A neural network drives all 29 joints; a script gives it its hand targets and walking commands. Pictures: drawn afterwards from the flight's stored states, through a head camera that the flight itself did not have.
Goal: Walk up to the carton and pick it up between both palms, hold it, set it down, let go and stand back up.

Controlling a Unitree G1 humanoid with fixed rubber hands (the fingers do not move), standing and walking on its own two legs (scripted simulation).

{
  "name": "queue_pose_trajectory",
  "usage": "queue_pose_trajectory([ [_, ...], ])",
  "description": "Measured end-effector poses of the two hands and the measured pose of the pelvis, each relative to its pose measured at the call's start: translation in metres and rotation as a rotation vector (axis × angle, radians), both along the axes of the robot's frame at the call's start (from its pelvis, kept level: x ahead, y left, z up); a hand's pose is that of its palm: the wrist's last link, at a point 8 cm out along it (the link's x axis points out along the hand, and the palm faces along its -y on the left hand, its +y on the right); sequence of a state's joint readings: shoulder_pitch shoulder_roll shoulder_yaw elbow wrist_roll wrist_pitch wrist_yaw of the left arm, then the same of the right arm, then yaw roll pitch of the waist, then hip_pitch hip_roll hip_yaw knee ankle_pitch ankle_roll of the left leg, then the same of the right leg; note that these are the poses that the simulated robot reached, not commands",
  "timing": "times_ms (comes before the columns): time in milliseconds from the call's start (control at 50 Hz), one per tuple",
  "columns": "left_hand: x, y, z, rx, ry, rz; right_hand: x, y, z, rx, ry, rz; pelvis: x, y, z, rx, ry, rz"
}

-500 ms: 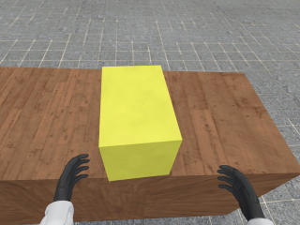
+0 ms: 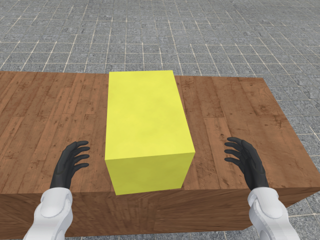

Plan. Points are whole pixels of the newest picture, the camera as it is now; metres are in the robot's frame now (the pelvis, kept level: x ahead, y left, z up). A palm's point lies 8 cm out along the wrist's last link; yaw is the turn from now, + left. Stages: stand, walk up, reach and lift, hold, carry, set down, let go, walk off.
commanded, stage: reach and lift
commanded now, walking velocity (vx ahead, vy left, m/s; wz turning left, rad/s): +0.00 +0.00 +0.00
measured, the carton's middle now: (145, 130) +0.43 +0.05 +0.00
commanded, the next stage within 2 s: none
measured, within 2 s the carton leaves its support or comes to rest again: neither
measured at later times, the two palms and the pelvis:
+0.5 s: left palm (61, 141) +0.31 +0.22 +0.11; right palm (243, 133) +0.35 -0.18 +0.12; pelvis +0.00 +0.00 +0.00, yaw +0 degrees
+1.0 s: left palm (66, 104) +0.38 +0.22 +0.15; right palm (237, 97) +0.42 -0.16 +0.16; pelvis +0.00 +0.00 +0.00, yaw +0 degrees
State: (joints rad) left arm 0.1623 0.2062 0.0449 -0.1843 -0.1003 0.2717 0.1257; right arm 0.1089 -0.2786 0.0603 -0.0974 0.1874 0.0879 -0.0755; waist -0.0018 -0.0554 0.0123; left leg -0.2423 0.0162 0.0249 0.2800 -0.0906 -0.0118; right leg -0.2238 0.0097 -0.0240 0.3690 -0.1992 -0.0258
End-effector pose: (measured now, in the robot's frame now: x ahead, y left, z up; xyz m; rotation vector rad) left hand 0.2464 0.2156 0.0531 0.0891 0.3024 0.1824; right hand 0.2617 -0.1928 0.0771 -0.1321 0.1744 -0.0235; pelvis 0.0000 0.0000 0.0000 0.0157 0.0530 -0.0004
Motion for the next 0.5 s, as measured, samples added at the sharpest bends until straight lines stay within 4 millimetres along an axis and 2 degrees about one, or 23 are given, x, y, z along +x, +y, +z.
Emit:
queue_pose_trajectory([
  [160,0.016,0.004,0.011,0.001,0.02,0.001,0.023,0.004,0.01,0.032,-0.013,-0.011,0.0,0.0,0.0,0.0,0.001,0.0],
  [380,0.048,0.009,0.045,0.001,-0.029,0.012,0.065,0.013,0.03,0.058,-0.028,-0.006,0.0,0.0,0.0,-0.001,-0.001,0.0],
  [500,0.062,0.008,0.054,-0.013,-0.02,0.007,0.085,0.017,0.042,0.058,-0.027,-0.012,-0.001,0.001,0.0,-0.001,-0.002,0.0],
])
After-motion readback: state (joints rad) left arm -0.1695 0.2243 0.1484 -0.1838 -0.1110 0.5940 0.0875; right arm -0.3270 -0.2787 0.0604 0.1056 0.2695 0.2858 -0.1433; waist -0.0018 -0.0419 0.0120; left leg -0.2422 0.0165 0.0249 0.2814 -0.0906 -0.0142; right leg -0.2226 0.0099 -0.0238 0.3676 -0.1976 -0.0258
